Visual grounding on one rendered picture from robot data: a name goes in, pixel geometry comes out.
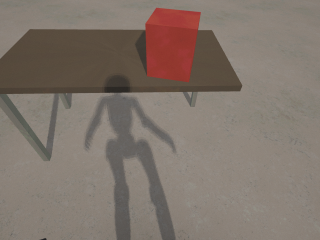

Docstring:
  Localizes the table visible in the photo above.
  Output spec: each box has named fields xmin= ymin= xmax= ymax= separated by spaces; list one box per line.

xmin=0 ymin=29 xmax=243 ymax=161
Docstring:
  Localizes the carton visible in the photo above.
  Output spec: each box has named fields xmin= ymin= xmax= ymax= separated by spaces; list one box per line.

xmin=145 ymin=8 xmax=201 ymax=82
